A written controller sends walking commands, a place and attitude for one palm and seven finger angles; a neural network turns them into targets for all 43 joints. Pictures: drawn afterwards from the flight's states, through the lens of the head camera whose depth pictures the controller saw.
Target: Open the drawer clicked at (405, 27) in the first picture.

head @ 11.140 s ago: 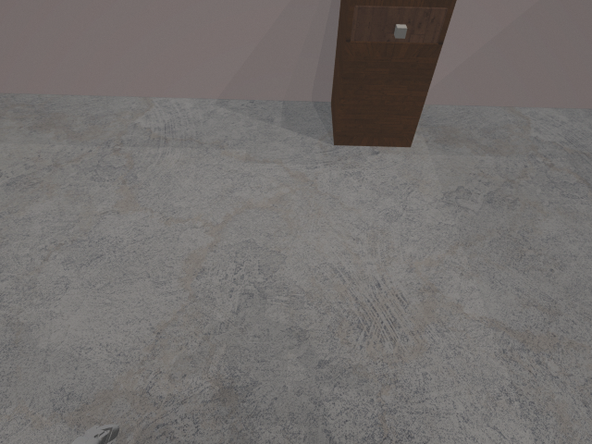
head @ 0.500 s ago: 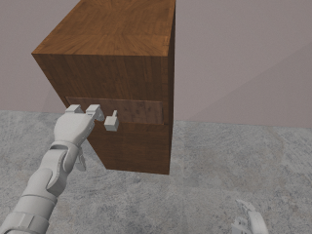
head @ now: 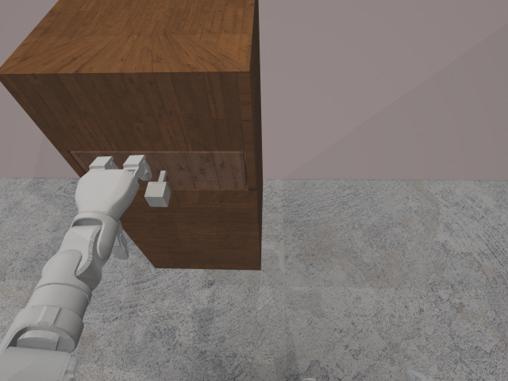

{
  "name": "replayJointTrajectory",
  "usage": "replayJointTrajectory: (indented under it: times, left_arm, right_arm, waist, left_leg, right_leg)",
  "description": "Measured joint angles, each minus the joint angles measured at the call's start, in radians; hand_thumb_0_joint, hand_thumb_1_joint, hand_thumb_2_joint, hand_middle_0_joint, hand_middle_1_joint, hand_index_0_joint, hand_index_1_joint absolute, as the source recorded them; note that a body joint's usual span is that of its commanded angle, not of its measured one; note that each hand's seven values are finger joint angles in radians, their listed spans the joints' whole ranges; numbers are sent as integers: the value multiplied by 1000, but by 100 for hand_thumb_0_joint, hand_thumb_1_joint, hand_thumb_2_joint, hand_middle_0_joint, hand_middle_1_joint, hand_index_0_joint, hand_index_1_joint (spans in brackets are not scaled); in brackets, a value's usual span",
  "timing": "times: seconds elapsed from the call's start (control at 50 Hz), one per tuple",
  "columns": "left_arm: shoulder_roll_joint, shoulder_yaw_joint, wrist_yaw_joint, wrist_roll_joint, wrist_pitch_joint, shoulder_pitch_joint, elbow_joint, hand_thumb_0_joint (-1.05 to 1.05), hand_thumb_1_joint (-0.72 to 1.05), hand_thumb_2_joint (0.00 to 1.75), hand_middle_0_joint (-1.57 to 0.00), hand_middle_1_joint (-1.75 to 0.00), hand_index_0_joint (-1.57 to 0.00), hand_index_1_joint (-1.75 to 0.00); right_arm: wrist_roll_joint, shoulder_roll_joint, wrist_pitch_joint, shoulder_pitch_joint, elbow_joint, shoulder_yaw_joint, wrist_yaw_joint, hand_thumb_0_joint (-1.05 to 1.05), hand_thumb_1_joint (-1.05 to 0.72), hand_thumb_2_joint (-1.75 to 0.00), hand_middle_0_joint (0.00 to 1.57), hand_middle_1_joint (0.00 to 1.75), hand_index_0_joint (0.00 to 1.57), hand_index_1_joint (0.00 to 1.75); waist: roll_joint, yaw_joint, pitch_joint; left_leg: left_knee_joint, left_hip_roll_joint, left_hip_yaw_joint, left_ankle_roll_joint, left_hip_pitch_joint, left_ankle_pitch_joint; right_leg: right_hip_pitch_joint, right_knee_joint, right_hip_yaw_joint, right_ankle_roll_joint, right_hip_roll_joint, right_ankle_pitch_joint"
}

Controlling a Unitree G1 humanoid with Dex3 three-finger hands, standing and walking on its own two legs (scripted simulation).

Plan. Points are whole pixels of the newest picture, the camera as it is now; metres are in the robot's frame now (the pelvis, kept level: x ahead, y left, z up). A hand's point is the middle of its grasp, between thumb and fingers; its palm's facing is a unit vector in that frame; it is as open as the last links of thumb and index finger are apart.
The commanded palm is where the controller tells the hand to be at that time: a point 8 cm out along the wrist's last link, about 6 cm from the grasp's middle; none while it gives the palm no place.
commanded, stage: move the hooked fingers above the handle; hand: left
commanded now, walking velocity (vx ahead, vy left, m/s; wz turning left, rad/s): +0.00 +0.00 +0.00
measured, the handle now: (160, 186) +0.52 +0.25 -0.10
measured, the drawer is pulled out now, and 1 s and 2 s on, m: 0.00 0.00 0.00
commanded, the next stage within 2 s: lower the fingers behind the handle in 1.40 s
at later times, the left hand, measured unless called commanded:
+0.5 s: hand (137, 190) +0.45 +0.26 -0.02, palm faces -0.07 +0.00 -1.00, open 13.8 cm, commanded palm +0.44 +0.26 +0.03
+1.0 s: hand (144, 184) +0.48 +0.26 -0.05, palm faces -0.09 -0.01 -1.00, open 13.8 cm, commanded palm +0.47 +0.25 +0.02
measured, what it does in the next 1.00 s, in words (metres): stands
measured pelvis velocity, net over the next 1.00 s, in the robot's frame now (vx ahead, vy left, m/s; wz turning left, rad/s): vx -0.01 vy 0.02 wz -0.01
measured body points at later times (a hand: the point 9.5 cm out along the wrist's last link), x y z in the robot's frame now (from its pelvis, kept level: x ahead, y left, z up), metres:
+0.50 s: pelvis -0.02 +0.01 -0.03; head +0.10 +0.01 +0.41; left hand +0.45 +0.26 +0.03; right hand +0.01 -0.27 -0.16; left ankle -0.04 +0.11 -0.72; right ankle +0.02 -0.10 -0.72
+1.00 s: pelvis -0.01 +0.02 -0.04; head +0.12 +0.02 +0.38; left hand +0.48 +0.26 +0.01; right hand -0.02 -0.25 -0.17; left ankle -0.04 +0.11 -0.72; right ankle +0.02 -0.10 -0.72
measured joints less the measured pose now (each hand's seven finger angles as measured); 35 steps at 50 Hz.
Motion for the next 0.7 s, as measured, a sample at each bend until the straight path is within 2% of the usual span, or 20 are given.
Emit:
replayJointTrajectory:
  times: [0.26,0.56,0.7]
  left_arm:
    - [28,8,57,42,-19,-194,251,0,-49,30,-32,-120,-32,-120]
    - [87,36,89,68,-12,-370,424,0,-49,30,-32,-120,-32,-120]
    - [116,42,83,71,1,-434,475,0,-49,30,-32,-120,-32,-120]
  right_arm:
    - [-12,5,-6,25,9,12,12,1,-90,-90,20,30,21,30]
    - [-40,-18,-8,84,34,15,24,0,-90,-90,20,30,21,30]
    - [-48,-19,-9,101,45,23,24,0,-90,-90,20,30,21,30]
  waist:
    - [-8,-48,-28]
    - [-6,-116,-58]
    - [0,-143,-61]
  left_leg:
    - [100,-4,1,9,-146,-24]
    - [252,0,2,18,-351,-76]
    - [305,3,-2,21,-423,-95]
  right_leg:
    - [-135,75,-2,9,-2,-11]
    - [-325,191,-8,19,3,-42]
    - [-391,230,-13,24,5,-55]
